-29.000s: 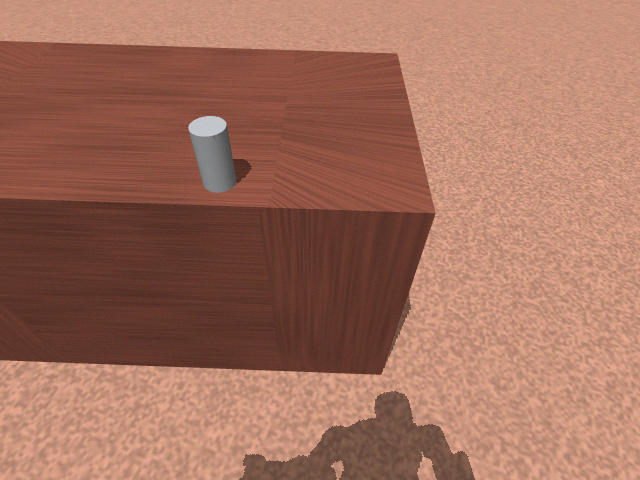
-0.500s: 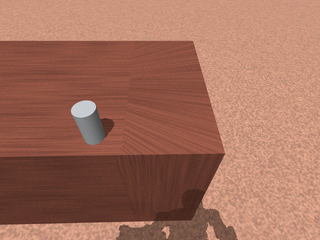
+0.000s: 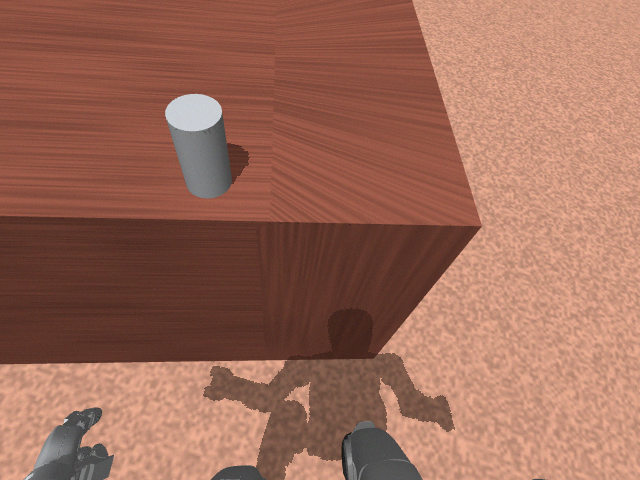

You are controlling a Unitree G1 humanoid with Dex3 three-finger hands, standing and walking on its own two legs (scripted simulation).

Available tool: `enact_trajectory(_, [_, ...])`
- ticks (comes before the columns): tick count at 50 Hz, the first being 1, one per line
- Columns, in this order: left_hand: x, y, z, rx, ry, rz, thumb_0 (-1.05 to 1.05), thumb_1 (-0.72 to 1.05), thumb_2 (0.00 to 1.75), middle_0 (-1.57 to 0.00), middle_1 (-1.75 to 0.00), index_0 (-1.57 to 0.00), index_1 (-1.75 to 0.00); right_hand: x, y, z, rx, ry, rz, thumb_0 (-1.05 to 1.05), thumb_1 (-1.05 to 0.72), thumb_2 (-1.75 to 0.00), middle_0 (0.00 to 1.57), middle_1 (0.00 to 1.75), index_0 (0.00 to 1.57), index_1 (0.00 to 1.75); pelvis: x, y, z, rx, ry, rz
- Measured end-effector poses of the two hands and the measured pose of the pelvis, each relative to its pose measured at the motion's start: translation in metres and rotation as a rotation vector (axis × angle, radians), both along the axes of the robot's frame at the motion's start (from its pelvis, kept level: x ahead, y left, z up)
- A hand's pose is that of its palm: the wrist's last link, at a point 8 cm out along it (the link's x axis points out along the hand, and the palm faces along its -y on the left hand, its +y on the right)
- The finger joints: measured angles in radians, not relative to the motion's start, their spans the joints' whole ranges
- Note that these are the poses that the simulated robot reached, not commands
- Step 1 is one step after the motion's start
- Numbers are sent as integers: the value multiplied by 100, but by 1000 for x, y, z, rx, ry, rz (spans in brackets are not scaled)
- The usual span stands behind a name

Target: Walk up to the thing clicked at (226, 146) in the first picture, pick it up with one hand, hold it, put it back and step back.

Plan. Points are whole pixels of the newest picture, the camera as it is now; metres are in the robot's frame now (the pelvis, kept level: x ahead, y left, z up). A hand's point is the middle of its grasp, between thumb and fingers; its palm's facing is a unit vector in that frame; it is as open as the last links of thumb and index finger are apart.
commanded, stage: step back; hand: left
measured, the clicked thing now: (202, 149) +0.51 +0.16 +0.06
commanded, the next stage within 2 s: none
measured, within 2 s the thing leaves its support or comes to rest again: neither
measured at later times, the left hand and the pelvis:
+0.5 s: hand out of the picture +0.04 +0.27 -0.13, palm faces -0.07 -0.91 -0.40, open 7.4 cm; pelvis -0.08 +0.01 +0.01, yaw -4 degrees
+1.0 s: hand out of the picture -0.11 +0.29 -0.14, palm faces -0.01 -0.95 -0.33, open 7.4 cm; pelvis -0.22 +0.03 +0.02, yaw -2 degrees
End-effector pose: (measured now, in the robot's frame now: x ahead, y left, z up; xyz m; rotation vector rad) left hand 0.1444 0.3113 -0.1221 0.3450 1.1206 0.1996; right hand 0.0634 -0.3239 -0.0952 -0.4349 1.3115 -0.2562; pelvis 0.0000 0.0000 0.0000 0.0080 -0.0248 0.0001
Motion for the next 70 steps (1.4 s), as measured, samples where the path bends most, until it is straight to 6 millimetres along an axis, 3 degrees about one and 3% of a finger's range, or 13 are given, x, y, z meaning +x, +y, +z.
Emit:
enact_trajectory(3, [-10, 1, 2, -21, 22, 1, 1, 91, 90, -20, -30, -20, -30, -28, 15, 12, 5, 40, -21, 0, -90, -90, 20, 30, 21, 30, -7, 7, 11, -35, 6, 18])
enact_trajectory(6, [-25, 1, 6, -44, 42, -3, 1, 91, 90, -20, -30, -20, -30, -44, 25, 21, -2, 58, -38, 1, -90, -90, 21, 30, 21, 30, -14, 13, 20, -36, 24, 1])
enact_trajectory(13, [-69, 7, 7, -26, 117, -32, 1, 90, 90, -20, -30, -20, -30, -45, 34, 14, 8, -60, -67, 1, -90, -90, 21, 30, 21, 30, -33, 23, 18, -15, 1, -49])
enact_trajectory(22, [-103, 1, 26, 32, 76, -49, 1, 91, 90, -20, -30, -20, -30, -48, 31, -13, 98, -182, -64, 1, -90, -90, 21, 30, 21, 30, -67, 13, 8, -24, -31, -71])
enact_trajectory(29, [-126, -4, 45, 36, -10, -31, 1, 90, 90, -20, -30, -20, -30, -66, 27, -2, 110, -186, -12, 1, -90, -90, 21, 30, 21, 30, -99, 5, 18, 30, -14, -66])
enact_trajectory(35, [-143, -4, 44, 22, -60, -57, 1, 90, 90, -20, -30, -20, -30, -103, 19, 1, 49, -146, 26, 1, -90, -90, 21, 30, 21, 30, -134, 15, 15, 15, 10, -33])
enact_trajectory(40, [-171, 9, 24, -14, -79, -55, 1, 90, 90, -20, -30, -20, -30, -144, 28, 1, 6, -118, 39, 1, -90, -90, 20, 30, 21, 30, -169, 27, 4, 6, -9, 0])
enact_trajectory(43, [-197, 15, 16, -34, -44, -36, 1, 90, 90, -20, -30, -20, -30, -173, 39, 9, 11, -107, 33, 1, -90, -90, 20, 30, 21, 30, -186, 31, 7, 16, -26, -21])
enact_trajectory(47, [-231, 19, 19, -50, -3, -5, 1, 90, 90, -20, -30, -20, -30, -204, 44, 25, 3, -97, 26, 1, -90, -90, 21, 30, 21, 30, -202, 30, 18, -36, -19, -14])
enact_trajectory(54, [-295, 25, 17, -12, 70, -1, 1, 90, 90, -20, -30, -20, -30, -221, 32, 33, -11, -182, 31, 1, -90, -90, 21, 30, 21, 30, -244, 20, 18, -30, -6, -68])
enact_trajectory(62, [-353, -5, 16, 36, 102, -49, 1, 91, 90, -20, -30, -20, -30, -257, -8, 5, 18, -280, 25, 1, -90, -90, 21, 30, 21, 30, -307, -7, -2, -36, -28, -108])
enact_trajectory(67, [-390, -27, 38, 37, 77, -44, 1, 90, 90, -20, -30, -20, -30, -303, -18, -2, 52, -224, -19, 1, -90, -90, 21, 30, 21, 30, -334, -19, 9, 30, -16, -102])
enact_trajectory(70, [-400, -31, 47, 48, 55, -35, 1, 90, 90, -21, -30, -20, -30, -334, -21, -3, 62, -186, -22, 1, -90, -90, 21, 30, 21, 30, -349, -21, 14, 35, 3, -79])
